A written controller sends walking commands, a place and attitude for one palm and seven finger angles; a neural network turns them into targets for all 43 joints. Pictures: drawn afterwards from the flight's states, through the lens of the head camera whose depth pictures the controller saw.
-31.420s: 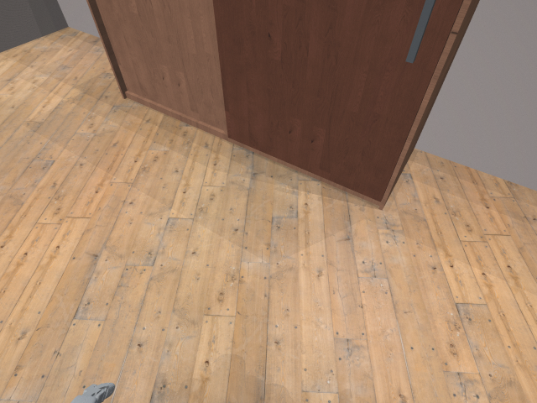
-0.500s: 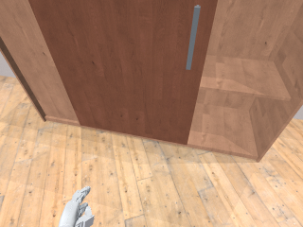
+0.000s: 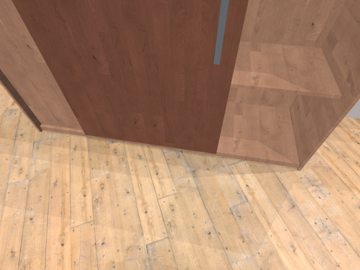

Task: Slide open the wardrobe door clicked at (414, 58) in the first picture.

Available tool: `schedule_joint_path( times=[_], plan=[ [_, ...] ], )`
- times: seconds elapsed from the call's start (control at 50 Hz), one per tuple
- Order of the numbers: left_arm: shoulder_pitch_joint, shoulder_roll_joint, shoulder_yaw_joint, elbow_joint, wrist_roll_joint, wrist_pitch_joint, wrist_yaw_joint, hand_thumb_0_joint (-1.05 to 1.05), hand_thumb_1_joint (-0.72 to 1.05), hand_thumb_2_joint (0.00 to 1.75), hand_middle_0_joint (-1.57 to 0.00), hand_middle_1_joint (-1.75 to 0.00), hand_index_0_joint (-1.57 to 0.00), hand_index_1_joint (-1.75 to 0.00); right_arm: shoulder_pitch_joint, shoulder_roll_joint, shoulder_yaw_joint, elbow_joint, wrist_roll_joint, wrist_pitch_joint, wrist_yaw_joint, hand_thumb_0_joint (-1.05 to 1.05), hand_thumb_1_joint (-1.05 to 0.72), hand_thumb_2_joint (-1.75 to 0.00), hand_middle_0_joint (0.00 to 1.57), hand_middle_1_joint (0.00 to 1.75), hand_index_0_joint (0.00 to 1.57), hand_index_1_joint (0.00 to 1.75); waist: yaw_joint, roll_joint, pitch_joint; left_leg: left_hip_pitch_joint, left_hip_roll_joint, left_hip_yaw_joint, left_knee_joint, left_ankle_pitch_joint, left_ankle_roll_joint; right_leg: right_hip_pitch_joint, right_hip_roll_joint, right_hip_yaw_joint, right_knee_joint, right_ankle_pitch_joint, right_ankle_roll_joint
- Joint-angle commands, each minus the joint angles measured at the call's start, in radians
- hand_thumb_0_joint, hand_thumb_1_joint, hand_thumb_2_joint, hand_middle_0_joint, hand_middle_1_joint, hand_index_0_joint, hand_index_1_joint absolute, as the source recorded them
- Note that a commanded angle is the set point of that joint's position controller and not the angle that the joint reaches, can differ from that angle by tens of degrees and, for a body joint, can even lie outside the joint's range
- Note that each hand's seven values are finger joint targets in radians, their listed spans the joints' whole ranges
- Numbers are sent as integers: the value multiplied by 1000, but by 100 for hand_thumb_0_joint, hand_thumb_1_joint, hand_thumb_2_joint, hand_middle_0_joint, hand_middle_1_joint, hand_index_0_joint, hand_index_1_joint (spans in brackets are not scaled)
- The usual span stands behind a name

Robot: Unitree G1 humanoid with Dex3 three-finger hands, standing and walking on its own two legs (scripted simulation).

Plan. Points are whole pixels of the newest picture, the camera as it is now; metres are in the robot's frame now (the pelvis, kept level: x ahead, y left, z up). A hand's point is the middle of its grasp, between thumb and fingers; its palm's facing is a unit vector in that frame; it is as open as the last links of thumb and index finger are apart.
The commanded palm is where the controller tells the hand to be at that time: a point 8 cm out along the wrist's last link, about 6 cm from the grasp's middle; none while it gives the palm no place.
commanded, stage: let the arm hang, fingers relaxed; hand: right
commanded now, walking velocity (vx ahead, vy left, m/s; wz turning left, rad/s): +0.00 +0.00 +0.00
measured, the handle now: (221, 24) +0.88 -0.09 +0.12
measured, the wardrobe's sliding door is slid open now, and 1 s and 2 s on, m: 0.53 0.53 0.53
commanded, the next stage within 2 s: look to check the result in 0.70 s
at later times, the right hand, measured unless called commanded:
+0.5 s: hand out of the picture +0.06 -0.20 -0.17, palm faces -0.06 +0.98 -0.21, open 7.3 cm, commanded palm none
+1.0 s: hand out of the picture +0.05 -0.21 -0.17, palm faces -0.06 +0.98 -0.18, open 7.3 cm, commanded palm none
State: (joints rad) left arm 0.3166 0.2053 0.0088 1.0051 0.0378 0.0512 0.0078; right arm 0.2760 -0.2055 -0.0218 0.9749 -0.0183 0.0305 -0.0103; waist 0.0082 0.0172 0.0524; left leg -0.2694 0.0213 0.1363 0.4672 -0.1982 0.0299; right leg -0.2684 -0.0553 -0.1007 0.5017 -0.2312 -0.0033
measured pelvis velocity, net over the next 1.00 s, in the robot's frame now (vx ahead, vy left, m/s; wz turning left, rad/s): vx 0.04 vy -0.04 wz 0.05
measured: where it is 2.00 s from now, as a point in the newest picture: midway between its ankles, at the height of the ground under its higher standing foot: outside the picture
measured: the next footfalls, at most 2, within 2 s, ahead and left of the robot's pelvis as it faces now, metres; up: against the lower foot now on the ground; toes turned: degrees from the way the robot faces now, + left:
none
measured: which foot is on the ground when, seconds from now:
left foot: down 0.00-1.00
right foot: down 0.00-1.00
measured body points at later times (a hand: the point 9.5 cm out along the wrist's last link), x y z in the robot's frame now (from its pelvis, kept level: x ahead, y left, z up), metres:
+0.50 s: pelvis +0.02 -0.03 +0.01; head +0.04 -0.02 +0.46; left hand +0.01 +0.19 -0.16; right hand +0.06 -0.25 -0.15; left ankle +0.03 +0.10 -0.74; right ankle +0.02 -0.12 -0.74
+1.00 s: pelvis +0.04 -0.04 +0.01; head +0.06 -0.04 +0.46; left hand +0.02 +0.18 -0.15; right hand +0.05 -0.26 -0.16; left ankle +0.03 +0.10 -0.74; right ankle +0.02 -0.12 -0.74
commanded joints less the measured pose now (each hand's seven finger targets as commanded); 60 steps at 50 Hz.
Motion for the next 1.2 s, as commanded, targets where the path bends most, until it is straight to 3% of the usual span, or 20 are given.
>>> schedule_joint_path(
  times=[0.0, 0.08, 0.34, 0.5, 0.66, 0.82, 1.18],
  plan=[
    [7, 79, 16, -20, -9, -40, 14, 0, 90, 90, -20, -30, -20, -30, -25, -98, -1, 5, 5, -46, -11, 0, -90, -90, 20, 30, 20, 30, 14, -33, -74, 78, 108, -171, -157, 7, 5, 40, -67, 92, -159, 2, -24],
    [23, 71, 10, 34, -15, -46, 19, 0, 90, 90, -20, -30, -20, -30, -5, -90, 9, 74, 6, -47, -16, 0, -90, -90, 20, 30, 20, 30, 9, -15, -63, 100, 107, -151, -142, 98, 0, 75, -80, 78, -176, 88, -23],
    [11, 36, 4, 110, -12, -44, 21, 0, 90, 90, -20, -30, -20, -30, -9, -50, 15, 139, 1, -40, -28, 0, -90, -90, 20, 30, 20, 30, 6, 8, 24, 49, 97, -156, -147, 26, -15, 81, -73, 73, -219, 39, -28],
    [4, 37, 4, 114, -12, -51, 20, 0, 90, 90, -20, -30, -20, -30, -16, -53, 12, 137, 1, -42, -28, 0, -90, -90, 20, 30, 20, 30, 4, -29, 1, 74, 98, -158, -132, 75, -19, 98, -76, 68, -217, 95, -31],
    [0, 50, 5, 114, -17, -56, 22, 0, 90, 90, -20, -30, -20, -30, -11, -62, 11, 139, 0, -43, -29, 0, -90, -90, 20, 30, 20, 30, 4, -14, -19, 96, 101, -153, -120, 143, -21, 135, -80, 66, -205, 190, -34],
    [-6, 47, 5, 119, -16, -55, 23, 0, 90, 90, -20, -30, -20, -30, -10, -54, 14, 149, 0, -39, -28, 0, -90, -90, 20, 30, 20, 30, 7, -21, 14, 77, 100, -151, -132, 97, -26, 133, -78, 67, -222, 144, -35],
    [4, 48, 6, 121, -18, -59, 28, 0, 90, 90, -20, -30, -20, -30, 4, -46, 13, 155, 0, -37, -30, 0, -90, -90, 20, 30, 20, 30, 8, -22, 2, 94, 101, -146, -117, 126, -28, 153, -79, 66, -216, 213, -38]
  ],
)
